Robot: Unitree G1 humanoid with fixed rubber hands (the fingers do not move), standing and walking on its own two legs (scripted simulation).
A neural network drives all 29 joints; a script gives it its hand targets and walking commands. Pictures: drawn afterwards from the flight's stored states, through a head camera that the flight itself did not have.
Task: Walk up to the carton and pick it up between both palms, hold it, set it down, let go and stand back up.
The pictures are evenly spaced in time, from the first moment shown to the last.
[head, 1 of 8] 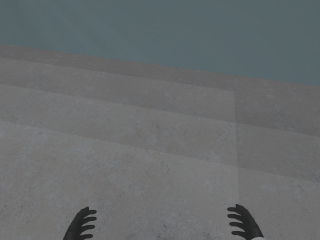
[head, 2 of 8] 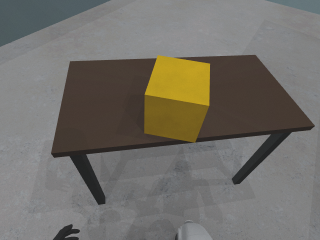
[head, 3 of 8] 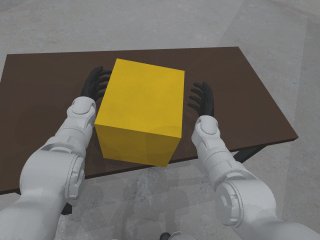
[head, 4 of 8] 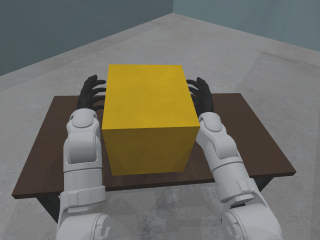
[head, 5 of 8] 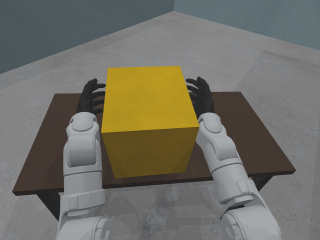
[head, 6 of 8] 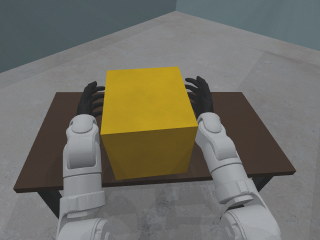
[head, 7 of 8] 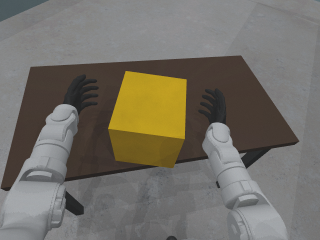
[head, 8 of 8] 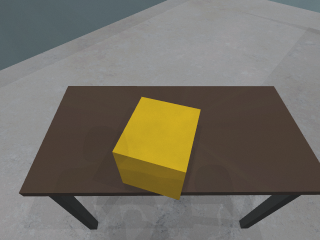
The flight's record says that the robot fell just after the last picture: no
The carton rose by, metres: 0.17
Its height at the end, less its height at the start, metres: +0.00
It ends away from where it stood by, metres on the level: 0.01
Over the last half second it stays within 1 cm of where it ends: yes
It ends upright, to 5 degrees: yes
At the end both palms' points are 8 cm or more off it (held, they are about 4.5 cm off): yes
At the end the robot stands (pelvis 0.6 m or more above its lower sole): yes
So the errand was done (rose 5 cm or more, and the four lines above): yes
